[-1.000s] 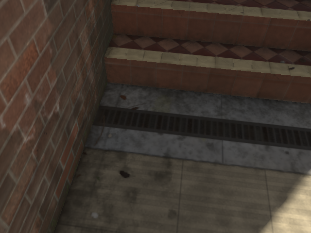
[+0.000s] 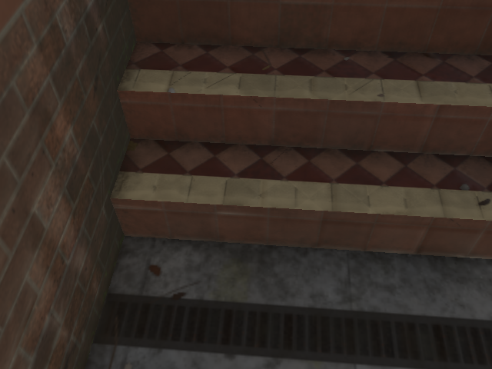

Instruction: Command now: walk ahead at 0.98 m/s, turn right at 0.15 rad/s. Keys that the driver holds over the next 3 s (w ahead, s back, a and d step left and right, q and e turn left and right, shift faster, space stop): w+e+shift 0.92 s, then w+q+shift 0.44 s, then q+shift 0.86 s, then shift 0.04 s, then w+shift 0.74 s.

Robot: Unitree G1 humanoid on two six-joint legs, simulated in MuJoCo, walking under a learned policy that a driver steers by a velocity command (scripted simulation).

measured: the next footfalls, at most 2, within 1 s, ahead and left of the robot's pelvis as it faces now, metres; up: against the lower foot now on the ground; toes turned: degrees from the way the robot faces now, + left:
right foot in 0.32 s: +0.49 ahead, -0.09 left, +0.00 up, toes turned -14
left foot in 0.68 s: +0.75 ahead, +0.03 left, +0.00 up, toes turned -29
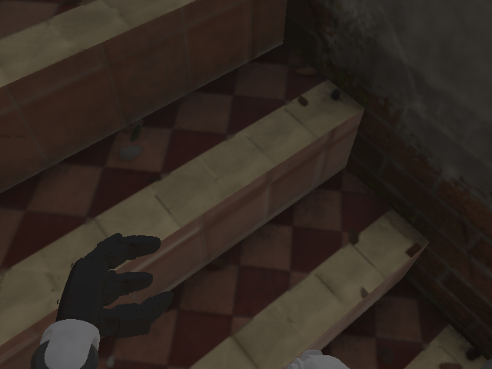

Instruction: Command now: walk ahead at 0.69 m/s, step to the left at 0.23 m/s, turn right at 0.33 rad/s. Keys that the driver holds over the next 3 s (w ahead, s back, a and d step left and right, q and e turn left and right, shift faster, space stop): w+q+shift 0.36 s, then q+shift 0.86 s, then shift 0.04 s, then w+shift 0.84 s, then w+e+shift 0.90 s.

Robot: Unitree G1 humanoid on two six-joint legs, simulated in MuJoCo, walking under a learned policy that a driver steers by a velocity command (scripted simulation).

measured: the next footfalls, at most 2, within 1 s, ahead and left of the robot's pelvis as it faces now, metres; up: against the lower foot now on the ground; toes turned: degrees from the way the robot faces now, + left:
left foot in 0.36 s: +0.34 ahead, +0.12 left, +0.19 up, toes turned +3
right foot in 0.78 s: +0.65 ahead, +0.04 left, +0.39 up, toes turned +28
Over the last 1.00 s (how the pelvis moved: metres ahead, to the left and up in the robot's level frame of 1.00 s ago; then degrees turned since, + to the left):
0.87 -0.26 0.02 -45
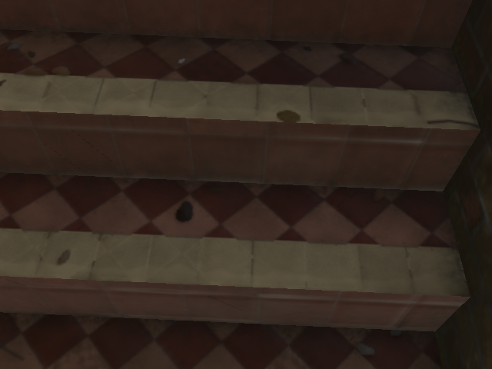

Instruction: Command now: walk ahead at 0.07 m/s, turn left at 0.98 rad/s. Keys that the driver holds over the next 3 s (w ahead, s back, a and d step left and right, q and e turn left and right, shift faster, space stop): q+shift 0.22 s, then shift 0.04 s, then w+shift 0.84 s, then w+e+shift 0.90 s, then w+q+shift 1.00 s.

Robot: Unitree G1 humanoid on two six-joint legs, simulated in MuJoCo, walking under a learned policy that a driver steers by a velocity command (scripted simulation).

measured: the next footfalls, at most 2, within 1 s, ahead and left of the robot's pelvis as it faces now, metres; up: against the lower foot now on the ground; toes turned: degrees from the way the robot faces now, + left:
left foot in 0.26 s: +0.11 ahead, +0.17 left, +0.00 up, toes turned +15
right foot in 0.64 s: +0.33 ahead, -0.03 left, +0.20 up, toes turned +20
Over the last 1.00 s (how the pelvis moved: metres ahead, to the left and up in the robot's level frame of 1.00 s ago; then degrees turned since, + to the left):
0.54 0.11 0.54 42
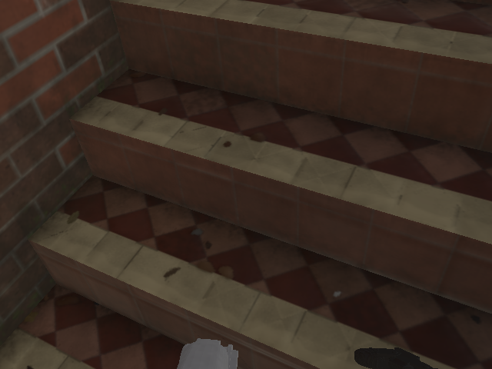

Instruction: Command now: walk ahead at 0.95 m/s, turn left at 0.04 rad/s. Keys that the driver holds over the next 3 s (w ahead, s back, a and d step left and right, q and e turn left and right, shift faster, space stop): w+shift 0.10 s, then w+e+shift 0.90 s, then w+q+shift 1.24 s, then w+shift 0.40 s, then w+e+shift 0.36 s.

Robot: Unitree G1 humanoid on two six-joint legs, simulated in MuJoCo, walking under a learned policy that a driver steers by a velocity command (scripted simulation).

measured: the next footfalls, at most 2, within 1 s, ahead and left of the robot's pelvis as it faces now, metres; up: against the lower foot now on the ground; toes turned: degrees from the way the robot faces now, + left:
left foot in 0.24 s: +0.36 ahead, +0.16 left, +0.19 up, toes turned +6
right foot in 0.68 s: +0.54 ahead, -0.10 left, +0.39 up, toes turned -15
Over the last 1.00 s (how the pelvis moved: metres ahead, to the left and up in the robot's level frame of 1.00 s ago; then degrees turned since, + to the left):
0.32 0.05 0.22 22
